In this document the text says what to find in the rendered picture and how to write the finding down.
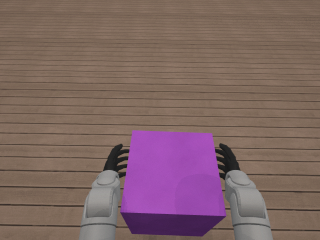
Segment carton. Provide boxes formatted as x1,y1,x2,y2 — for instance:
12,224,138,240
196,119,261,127
120,130,227,237

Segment robot right hand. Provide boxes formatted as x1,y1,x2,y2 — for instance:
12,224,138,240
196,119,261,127
215,143,240,180

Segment robot left hand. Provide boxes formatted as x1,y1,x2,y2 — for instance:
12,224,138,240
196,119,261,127
103,144,130,178

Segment right robot forearm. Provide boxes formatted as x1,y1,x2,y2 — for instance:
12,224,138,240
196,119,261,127
224,170,273,240

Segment left robot forearm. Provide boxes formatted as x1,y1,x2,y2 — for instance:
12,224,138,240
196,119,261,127
78,170,121,240

